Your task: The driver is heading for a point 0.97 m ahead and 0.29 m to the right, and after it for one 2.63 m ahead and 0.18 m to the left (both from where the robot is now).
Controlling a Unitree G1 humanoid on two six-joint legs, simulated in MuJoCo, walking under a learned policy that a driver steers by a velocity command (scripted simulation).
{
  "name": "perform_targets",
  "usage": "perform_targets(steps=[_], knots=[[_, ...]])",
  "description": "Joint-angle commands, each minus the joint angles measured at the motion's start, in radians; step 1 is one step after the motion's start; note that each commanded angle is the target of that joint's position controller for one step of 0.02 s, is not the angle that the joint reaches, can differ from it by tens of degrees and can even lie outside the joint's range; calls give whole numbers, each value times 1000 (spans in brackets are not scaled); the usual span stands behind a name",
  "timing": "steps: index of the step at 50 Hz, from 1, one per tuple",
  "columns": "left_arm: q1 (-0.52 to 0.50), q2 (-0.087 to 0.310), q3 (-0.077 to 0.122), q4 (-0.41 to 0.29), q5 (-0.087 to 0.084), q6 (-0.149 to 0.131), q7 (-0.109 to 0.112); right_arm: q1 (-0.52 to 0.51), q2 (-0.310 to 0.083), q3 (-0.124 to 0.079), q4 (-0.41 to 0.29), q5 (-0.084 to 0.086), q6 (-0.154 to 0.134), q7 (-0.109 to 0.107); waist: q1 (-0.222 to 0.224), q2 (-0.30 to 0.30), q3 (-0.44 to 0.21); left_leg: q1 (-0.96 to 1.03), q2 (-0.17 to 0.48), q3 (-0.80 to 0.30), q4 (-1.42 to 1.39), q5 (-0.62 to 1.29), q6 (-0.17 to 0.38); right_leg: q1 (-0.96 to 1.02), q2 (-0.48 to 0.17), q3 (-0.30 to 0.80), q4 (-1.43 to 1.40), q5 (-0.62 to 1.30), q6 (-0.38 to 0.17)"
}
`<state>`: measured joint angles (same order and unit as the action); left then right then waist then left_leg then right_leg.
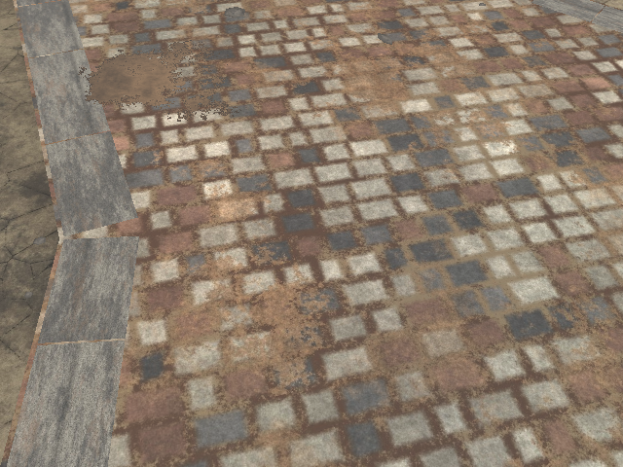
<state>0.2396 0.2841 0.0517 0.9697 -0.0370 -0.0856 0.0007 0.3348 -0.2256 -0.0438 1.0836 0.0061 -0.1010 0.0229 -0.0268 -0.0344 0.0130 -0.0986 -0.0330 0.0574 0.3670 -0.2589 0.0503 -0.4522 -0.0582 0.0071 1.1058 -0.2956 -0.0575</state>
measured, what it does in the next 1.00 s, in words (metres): walks ahead: right foot, then left foot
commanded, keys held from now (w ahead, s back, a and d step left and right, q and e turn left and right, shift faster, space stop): w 0.66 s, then w+e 0.34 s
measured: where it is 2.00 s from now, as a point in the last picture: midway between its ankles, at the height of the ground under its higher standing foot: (370, 274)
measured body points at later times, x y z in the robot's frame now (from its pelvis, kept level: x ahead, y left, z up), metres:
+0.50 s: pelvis +0.27 -0.07 -0.01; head +0.29 -0.07 +0.44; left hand +0.36 +0.20 -0.14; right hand +0.32 -0.34 -0.15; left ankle +0.20 +0.08 -0.65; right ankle +0.33 -0.14 -0.74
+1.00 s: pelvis +0.56 -0.01 -0.01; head +0.59 +0.00 +0.44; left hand +0.60 +0.26 -0.15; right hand +0.68 -0.28 -0.12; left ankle +0.64 +0.09 -0.74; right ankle +0.43 -0.14 -0.65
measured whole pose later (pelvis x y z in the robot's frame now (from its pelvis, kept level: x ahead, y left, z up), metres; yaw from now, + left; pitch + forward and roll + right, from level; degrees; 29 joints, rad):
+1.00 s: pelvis +0.56 -0.01 -0.01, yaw -8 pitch +1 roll +0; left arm 0.35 0.27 0.06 0.97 -0.04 -0.07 0.01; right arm 0.09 -0.24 -0.05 0.88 0.00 -0.12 0.01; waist 0.03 -0.03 0.04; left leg -0.36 0.02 0.08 0.48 -0.14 0.02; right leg -0.37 -0.02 0.05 1.14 -0.42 -0.04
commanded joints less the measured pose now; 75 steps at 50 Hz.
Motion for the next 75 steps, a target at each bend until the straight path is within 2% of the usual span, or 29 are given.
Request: perform_targets(steps=[1,11,14,16,17,18,19,20,22,24,30,39,42,44,45,46,47,48,50,53,59,65,68,70,71,72,73,74,75], knots=[[-66,57,19,-67,13,-8,-13,28,-111,-3,-33,-6,-5,-9,-1,111,75,119,250,-250,-244,193,133,-267,-75,19,-66,112,18],[-373,25,-5,-193,7,-6,-38,129,-156,-17,-15,10,16,-42,-42,103,146,129,272,-109,-279,306,125,-190,-14,-26,-551,341,25],[-312,72,14,-191,7,-13,-48,99,-184,-32,-26,7,29,-42,22,125,75,218,299,-91,-154,596,97,-73,25,-43,-575,259,-21],[-46,138,55,-115,6,-7,-38,74,-179,-31,-40,-4,46,-42,158,141,-94,166,242,-41,168,861,58,271,90,-89,-568,225,-69],[136,197,74,-73,15,-2,-28,86,-145,-15,-62,-17,49,-41,213,58,-225,-70,191,-19,476,599,29,588,-69,100,-540,170,-126],[210,257,83,-43,29,-1,-34,222,14,27,-67,-7,28,-27,125,-233,-386,-434,-23,-53,849,-147,-33,877,-310,637,-709,-155,-294],[169,162,54,-48,21,-6,-38,144,-76,9,-64,19,-3,-21,155,-166,-342,-545,-6,-198,990,-296,-10,832,-304,770,-843,-258,-265],[70,125,41,-63,20,-14,-35,45,-140,-10,-105,47,-23,-17,131,-134,-176,-628,46,-178,1028,-229,12,694,-286,622,-859,-199,-220],[-70,77,25,-88,39,-30,-41,-37,-147,-20,-124,30,-30,-33,64,13,-52,-542,144,-145,918,-61,21,402,-224,391,-905,50,-184],[-96,42,14,-80,48,-38,-47,7,-110,-23,-114,17,-3,-37,9,-16,-43,-433,185,-155,842,-18,20,281,-176,281,-950,146,-177],[21,102,23,-32,39,-32,-11,-169,-106,-29,-187,-4,21,-41,31,5,47,-590,204,-121,530,203,-40,273,-151,150,-1030,227,-182],[189,121,30,23,14,6,10,-449,-94,-12,-289,11,-10,-1,106,-7,85,-546,113,-90,134,320,-47,446,-163,129,-929,299,-140],[162,144,43,13,13,20,16,-376,-147,-29,-284,15,-25,6,43,-49,35,-393,81,-83,90,223,-24,478,-186,171,-826,429,-114],[129,102,27,-16,26,23,12,-87,-233,-70,-214,3,-32,-7,-93,-34,-167,47,116,-104,115,219,45,339,-89,111,-489,525,-61],[194,2,0,-51,34,11,7,64,-334,-95,-194,-18,-27,-17,-97,152,-347,461,370,-432,122,153,159,-13,51,26,-112,200,10],[237,-23,-11,-51,12,-5,6,85,-292,-83,-182,-12,-17,-13,-81,338,-453,562,487,-758,-21,4,239,-214,110,81,111,-295,28],[170,94,20,-58,-14,-12,8,15,-202,-56,-199,-8,-16,-14,-81,232,-306,440,445,-654,-53,-71,188,-294,44,135,201,-258,15],[106,111,28,-76,-19,-11,12,-59,-158,-43,-216,-6,-14,-18,-63,179,-187,296,412,-502,-75,-46,146,-312,-6,105,199,-169,7],[80,80,39,-78,-1,7,19,-159,-107,-28,-217,-14,-19,-14,-3,131,-56,54,336,-310,-160,52,111,-225,-71,98,103,-39,9],[84,17,35,-103,2,41,10,-182,-121,-37,-201,-20,-25,-17,40,134,-2,-71,316,-164,-229,163,124,-174,-101,86,51,24,20],[-72,11,31,-171,14,43,-19,-140,-176,-58,-191,-24,-16,-41,20,85,35,-37,288,39,-254,291,116,-223,-89,49,-240,295,35],[-259,14,19,-260,14,40,-55,-39,-217,-77,-179,5,21,-45,-37,70,85,148,336,121,-199,367,92,-255,-56,-36,-435,260,-1],[-207,60,41,-277,13,45,-66,-53,-251,-88,-193,12,40,-50,22,114,17,202,339,165,-13,781,59,-105,32,-116,-452,113,-55],[58,150,95,-213,8,47,-54,-74,-253,-84,-207,16,55,-54,168,94,-123,85,282,208,362,865,6,274,124,-138,-539,146,-121],[188,254,129,-186,9,56,-31,-52,-199,-64,-233,-15,46,-56,195,-61,-210,-191,231,213,691,438,-47,563,-46,142,-556,164,-187],[128,332,131,-217,10,45,-33,1,-79,-27,-296,-18,9,-45,76,-246,-308,-592,4,46,1007,-328,-99,815,-264,752,-730,-35,-387],[164,240,102,-228,21,34,-40,-118,-170,-42,-313,26,-33,-31,151,-106,-330,-707,34,-134,1061,-318,-71,837,-276,787,-823,-50,-355],[138,188,88,-222,24,22,-39,-177,-181,-45,-333,50,-51,-24,144,-84,-213,-763,76,-126,1026,-231,-45,753,-245,633,-812,31,-312],[70,141,74,-226,20,15,-38,-149,-174,-44,-304,35,-54,-30,92,10,-146,-701,134,-123,932,-145,-36,600,-209,485,-801,149,-268]])
Velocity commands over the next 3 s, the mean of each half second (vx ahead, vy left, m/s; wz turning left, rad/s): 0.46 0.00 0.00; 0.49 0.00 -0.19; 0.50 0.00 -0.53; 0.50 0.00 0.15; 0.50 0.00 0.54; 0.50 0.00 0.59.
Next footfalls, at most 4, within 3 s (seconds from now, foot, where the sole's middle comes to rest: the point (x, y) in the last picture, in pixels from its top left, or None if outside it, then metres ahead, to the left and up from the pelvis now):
0.32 right None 0.37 -0.15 -0.78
0.88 left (266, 401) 0.68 0.09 -0.78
1.40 right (394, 322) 0.89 -0.23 -0.78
1.98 left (355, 216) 1.27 -0.16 -0.78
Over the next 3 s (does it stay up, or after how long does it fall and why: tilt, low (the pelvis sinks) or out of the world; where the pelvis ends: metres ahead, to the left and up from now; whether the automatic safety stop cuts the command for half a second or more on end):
stays up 1.63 -0.21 -0.03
